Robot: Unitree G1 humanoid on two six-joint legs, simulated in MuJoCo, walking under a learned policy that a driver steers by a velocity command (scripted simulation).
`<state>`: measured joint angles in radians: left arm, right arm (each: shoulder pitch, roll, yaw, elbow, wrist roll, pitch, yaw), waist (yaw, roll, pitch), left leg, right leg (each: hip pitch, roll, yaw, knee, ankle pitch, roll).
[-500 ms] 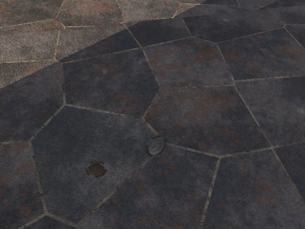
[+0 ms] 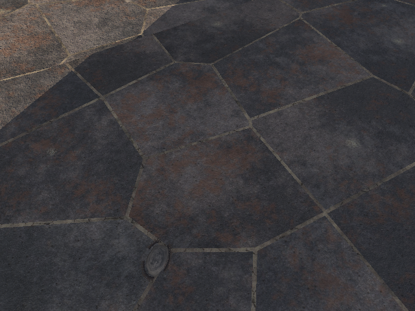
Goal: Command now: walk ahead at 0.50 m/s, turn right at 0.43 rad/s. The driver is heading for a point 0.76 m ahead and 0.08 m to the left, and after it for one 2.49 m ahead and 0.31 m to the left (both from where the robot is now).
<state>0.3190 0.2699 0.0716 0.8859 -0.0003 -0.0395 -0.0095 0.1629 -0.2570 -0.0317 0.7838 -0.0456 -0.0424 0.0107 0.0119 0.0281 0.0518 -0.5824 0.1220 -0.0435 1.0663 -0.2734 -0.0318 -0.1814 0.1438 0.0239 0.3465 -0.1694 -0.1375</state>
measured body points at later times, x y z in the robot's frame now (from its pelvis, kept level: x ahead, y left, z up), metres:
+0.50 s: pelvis +0.28 +0.07 +0.00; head +0.30 +0.08 +0.45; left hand +0.37 +0.33 -0.14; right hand +0.33 -0.21 -0.12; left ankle +0.31 +0.13 -0.74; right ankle +0.22 -0.06 -0.66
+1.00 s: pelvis +0.54 +0.00 +0.00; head +0.56 -0.02 +0.44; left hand +0.67 +0.25 -0.12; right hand +0.53 -0.26 -0.15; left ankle +0.46 +0.13 -0.66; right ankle +0.58 -0.07 -0.74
